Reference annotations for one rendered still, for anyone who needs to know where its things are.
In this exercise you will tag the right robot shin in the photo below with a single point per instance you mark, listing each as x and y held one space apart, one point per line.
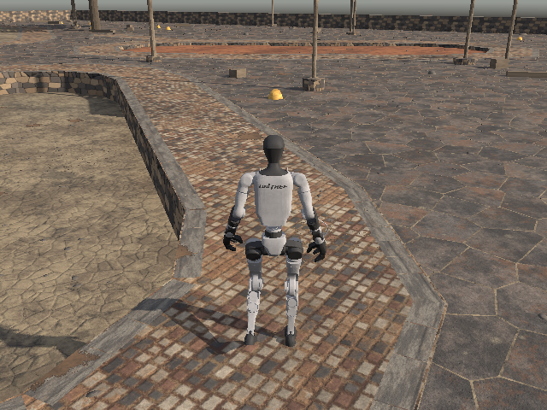
291 310

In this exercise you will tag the left robot hand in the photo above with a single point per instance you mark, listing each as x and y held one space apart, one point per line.
234 239

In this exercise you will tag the robot right forearm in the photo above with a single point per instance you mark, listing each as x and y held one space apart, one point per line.
315 229

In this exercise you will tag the robot left thigh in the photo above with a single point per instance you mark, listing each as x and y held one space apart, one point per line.
253 251

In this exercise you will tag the left robot upper arm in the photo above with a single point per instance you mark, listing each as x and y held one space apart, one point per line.
246 180

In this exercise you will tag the right robot upper arm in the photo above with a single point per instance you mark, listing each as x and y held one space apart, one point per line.
300 181

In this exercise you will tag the robot left forearm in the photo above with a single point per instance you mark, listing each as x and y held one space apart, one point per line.
232 225

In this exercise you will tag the right robot hand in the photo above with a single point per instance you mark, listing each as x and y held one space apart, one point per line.
320 248

